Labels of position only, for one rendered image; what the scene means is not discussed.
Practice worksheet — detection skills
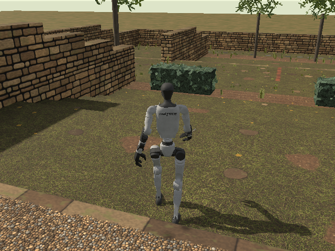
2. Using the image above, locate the left robot upper arm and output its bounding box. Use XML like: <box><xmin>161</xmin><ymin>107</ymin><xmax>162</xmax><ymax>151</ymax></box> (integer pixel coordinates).
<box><xmin>143</xmin><ymin>105</ymin><xmax>157</xmax><ymax>135</ymax></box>

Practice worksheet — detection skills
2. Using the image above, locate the left robot hand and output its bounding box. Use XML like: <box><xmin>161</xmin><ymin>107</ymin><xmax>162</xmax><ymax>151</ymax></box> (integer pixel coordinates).
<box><xmin>134</xmin><ymin>152</ymin><xmax>146</xmax><ymax>167</ymax></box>

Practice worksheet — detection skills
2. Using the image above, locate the robot left shin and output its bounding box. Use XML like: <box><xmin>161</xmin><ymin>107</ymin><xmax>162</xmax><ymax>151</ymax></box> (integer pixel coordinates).
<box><xmin>153</xmin><ymin>166</ymin><xmax>161</xmax><ymax>198</ymax></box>

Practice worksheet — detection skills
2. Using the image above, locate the left robot forearm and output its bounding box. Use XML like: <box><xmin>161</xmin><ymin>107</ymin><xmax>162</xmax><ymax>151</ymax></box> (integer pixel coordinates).
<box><xmin>136</xmin><ymin>127</ymin><xmax>148</xmax><ymax>154</ymax></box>

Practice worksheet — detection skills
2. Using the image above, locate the right robot hand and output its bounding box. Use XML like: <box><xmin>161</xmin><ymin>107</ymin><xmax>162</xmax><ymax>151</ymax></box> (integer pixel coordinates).
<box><xmin>180</xmin><ymin>132</ymin><xmax>192</xmax><ymax>141</ymax></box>

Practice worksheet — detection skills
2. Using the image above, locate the robot right shin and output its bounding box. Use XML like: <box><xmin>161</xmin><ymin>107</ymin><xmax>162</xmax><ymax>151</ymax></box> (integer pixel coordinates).
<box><xmin>173</xmin><ymin>181</ymin><xmax>183</xmax><ymax>219</ymax></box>

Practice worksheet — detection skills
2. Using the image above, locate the robot shin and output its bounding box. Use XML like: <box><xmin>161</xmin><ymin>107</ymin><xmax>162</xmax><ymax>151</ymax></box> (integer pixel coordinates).
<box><xmin>173</xmin><ymin>181</ymin><xmax>183</xmax><ymax>219</ymax></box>
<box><xmin>153</xmin><ymin>166</ymin><xmax>161</xmax><ymax>198</ymax></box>

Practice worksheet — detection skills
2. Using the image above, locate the right robot upper arm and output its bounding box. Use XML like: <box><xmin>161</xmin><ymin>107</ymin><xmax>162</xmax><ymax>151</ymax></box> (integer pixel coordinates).
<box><xmin>178</xmin><ymin>105</ymin><xmax>191</xmax><ymax>132</ymax></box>

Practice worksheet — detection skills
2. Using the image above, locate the right robot forearm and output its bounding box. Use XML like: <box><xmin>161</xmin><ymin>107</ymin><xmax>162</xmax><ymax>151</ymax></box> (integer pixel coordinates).
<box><xmin>186</xmin><ymin>125</ymin><xmax>192</xmax><ymax>137</ymax></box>

